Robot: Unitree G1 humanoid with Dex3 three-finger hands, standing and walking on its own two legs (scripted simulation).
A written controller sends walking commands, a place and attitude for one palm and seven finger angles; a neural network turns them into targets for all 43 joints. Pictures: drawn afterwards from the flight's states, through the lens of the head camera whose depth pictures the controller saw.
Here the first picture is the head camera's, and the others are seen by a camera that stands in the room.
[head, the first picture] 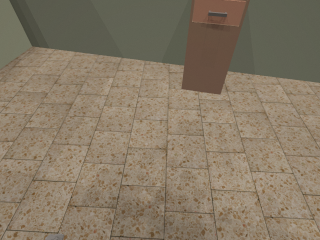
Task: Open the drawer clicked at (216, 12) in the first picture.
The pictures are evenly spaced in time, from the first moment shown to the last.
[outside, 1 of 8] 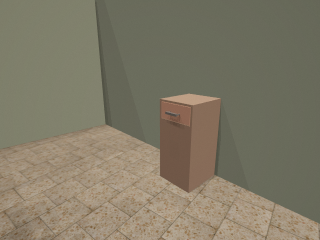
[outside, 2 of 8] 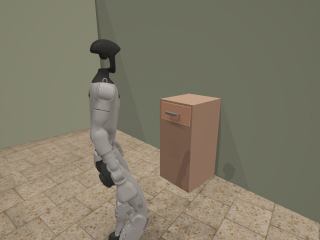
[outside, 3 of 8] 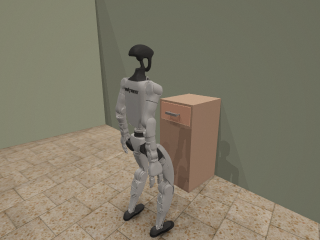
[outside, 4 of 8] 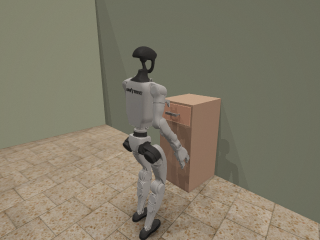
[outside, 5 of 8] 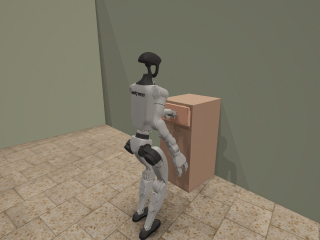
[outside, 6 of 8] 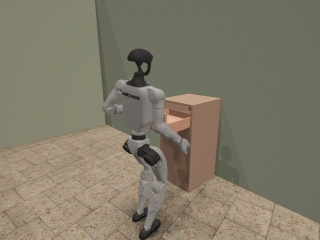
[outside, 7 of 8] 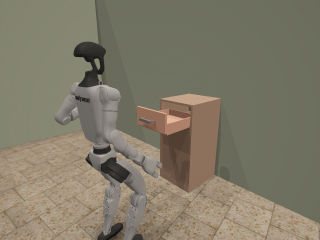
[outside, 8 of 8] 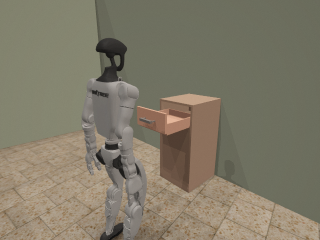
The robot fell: no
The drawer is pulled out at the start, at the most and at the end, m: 0.00 0.30 0.30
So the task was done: yes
